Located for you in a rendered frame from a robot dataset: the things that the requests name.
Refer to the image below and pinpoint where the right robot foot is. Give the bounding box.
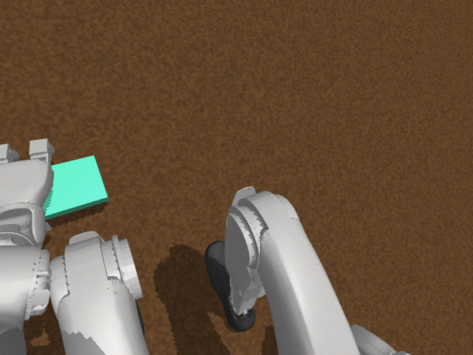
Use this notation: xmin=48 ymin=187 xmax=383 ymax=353
xmin=205 ymin=240 xmax=256 ymax=332

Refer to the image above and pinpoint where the carton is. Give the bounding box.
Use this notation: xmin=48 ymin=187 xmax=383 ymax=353
xmin=42 ymin=155 xmax=109 ymax=220

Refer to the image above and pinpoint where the right robot hand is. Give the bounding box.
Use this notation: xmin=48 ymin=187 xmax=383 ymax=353
xmin=350 ymin=324 xmax=397 ymax=355

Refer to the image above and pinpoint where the left robot hand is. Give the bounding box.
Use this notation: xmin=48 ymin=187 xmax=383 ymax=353
xmin=0 ymin=138 xmax=55 ymax=232

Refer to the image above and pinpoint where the left robot arm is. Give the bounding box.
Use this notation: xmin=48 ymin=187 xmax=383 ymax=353
xmin=0 ymin=203 xmax=52 ymax=355

